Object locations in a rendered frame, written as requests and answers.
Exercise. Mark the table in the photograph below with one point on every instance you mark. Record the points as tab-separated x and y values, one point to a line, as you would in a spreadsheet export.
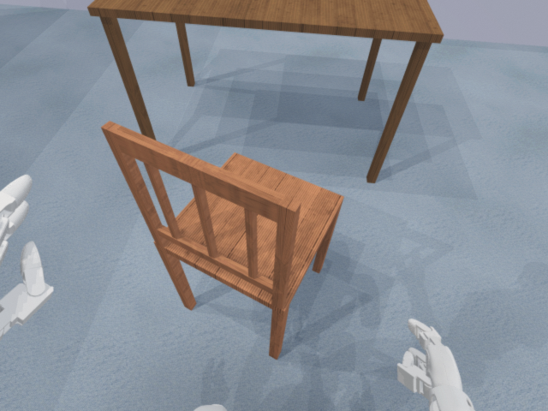
409	20

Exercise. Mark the left robot hand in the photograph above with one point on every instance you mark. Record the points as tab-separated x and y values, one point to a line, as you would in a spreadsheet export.
24	300

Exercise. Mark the right robot forearm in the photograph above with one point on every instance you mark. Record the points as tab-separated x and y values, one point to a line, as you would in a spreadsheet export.
449	398

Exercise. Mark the chair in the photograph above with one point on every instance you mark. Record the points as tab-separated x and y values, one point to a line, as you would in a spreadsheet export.
250	226

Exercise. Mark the right robot hand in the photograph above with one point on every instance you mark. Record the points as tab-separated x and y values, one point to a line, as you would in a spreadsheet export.
420	373

